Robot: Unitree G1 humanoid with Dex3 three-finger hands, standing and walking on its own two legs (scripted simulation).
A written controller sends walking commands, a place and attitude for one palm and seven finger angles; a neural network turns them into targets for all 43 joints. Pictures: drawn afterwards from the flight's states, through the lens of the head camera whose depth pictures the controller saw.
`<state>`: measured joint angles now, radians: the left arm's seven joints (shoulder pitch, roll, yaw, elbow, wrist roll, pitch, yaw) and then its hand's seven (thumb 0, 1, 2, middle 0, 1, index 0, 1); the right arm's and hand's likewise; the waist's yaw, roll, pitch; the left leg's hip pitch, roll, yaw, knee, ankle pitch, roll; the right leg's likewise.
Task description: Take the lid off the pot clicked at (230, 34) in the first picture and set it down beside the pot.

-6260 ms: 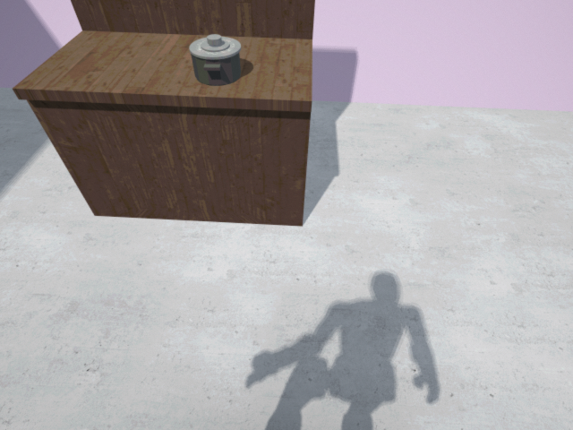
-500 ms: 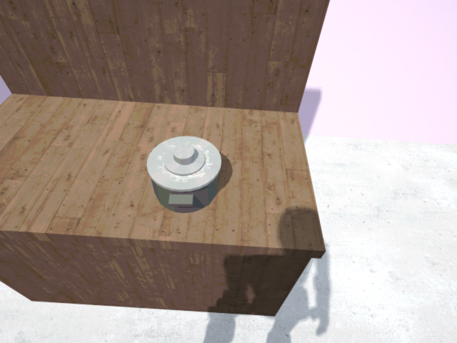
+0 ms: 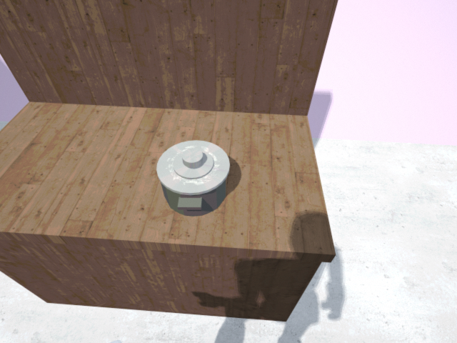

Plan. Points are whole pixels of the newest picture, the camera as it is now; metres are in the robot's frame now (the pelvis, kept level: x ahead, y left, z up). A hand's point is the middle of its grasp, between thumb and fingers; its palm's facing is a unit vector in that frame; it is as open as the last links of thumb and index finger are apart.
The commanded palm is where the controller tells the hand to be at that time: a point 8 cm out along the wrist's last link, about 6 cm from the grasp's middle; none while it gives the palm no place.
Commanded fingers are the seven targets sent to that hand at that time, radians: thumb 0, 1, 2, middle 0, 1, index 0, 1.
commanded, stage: lift the closed hand beside the body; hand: left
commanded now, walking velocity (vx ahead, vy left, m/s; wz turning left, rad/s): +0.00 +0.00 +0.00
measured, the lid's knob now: (192, 157) +0.50 +0.12 +0.02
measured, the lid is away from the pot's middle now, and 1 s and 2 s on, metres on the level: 0.00 0.00 0.00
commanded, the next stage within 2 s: raise the hand higher, near the body in 0.50 s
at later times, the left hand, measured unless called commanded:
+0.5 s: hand out of the picture +0.11 +0.21 -0.06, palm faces +0.24 -0.93 -0.28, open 3.1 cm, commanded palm +0.07 +0.26 -0.03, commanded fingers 0.00 0.90 0.90 -1.30 -1.50 -1.30 -1.50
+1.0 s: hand (88, 325) +0.15 +0.23 +0.00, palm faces +0.24 -0.90 -0.37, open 3.1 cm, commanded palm +0.10 +0.27 +0.05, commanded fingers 0.00 0.90 0.90 -1.30 -1.50 -1.30 -1.50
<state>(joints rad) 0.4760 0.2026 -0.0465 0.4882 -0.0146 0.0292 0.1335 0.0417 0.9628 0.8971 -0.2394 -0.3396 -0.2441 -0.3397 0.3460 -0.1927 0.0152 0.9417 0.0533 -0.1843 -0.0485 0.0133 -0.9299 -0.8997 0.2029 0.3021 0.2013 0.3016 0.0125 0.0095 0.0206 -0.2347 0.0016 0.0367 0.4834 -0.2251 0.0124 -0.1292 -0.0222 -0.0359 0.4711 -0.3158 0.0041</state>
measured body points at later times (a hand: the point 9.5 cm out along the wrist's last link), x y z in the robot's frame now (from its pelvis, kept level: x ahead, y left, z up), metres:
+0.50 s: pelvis -0.01 -0.01 +0.00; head -0.01 -0.01 +0.45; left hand +0.09 +0.26 -0.04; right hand +0.20 -0.22 -0.06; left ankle +0.02 +0.11 -0.74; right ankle -0.04 -0.12 -0.74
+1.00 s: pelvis +0.01 +0.00 +0.00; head +0.01 -0.01 +0.45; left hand +0.13 +0.28 +0.03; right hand +0.20 -0.23 -0.08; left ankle +0.02 +0.11 -0.74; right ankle -0.04 -0.12 -0.74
